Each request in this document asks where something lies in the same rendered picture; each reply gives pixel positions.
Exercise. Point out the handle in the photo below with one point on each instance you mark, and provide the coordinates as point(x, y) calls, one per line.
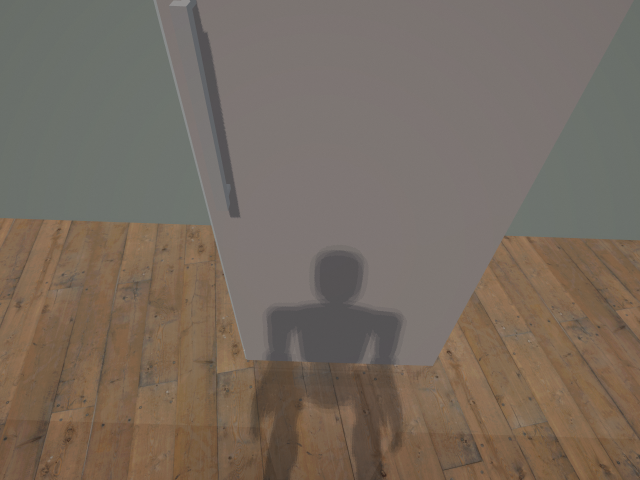
point(187, 39)

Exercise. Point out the fridge door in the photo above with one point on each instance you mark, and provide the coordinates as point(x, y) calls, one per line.
point(377, 153)

